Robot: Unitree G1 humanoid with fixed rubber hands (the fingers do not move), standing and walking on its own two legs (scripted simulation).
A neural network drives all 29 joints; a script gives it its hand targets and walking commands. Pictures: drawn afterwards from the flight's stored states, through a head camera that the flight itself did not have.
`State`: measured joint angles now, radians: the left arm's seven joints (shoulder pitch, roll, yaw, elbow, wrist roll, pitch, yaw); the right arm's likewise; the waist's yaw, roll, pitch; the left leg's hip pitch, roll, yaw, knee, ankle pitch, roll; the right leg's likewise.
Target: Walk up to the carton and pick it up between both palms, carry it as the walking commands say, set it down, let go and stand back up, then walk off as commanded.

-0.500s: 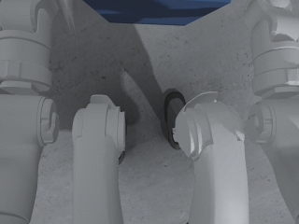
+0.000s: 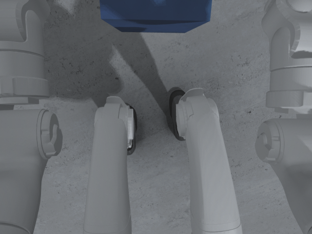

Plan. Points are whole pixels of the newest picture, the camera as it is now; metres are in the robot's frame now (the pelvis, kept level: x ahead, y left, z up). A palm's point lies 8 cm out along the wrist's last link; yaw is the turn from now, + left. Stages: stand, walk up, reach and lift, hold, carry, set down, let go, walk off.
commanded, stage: set down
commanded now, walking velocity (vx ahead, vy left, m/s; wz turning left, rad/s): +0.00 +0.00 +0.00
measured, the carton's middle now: out of the picture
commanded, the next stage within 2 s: let go in 0.64 s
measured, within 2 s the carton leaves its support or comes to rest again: neither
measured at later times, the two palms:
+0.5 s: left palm out of the picture +0.56 +0.17 +0.02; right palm out of the picture +0.51 -0.23 +0.01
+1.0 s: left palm out of the picture +0.45 +0.18 +0.06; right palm out of the picture +0.42 -0.23 +0.06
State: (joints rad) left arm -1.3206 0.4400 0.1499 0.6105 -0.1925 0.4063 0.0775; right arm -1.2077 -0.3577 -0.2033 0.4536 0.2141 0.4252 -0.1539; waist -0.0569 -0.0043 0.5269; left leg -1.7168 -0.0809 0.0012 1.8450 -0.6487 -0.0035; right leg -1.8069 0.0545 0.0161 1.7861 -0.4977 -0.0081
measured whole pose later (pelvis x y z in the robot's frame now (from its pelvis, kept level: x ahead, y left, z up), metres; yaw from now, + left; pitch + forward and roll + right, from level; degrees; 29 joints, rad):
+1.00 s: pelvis +0.04 -0.02 +0.20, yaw +0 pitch +18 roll +2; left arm -0.70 0.31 0.16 0.33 -0.07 0.37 0.05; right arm -0.63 -0.29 -0.09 0.24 0.09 0.38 -0.05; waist -0.04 -0.02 0.52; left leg -0.92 -0.07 -0.04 1.01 -0.41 -0.01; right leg -1.01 0.04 0.04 1.01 -0.31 -0.03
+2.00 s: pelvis +0.13 +0.01 +0.27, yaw +0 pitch -6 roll -1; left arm 0.21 0.17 0.06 0.45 0.03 0.13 -0.05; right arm 0.23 -0.21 -0.04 0.41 -0.04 0.16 0.07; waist 0.00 0.05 0.16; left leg -0.04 -0.04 -0.07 0.52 -0.37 0.03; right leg -0.10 0.05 0.04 0.49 -0.28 0.00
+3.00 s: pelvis +0.07 -0.01 +0.27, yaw -1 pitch -4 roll +0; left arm 0.33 0.30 0.05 0.97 0.03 -0.02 -0.01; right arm 0.43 -0.31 -0.04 0.95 -0.04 -0.04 0.00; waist 0.00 0.01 -0.09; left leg -0.17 -0.03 -0.07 0.50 -0.26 0.00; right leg -0.24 0.06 0.03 0.49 -0.18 -0.04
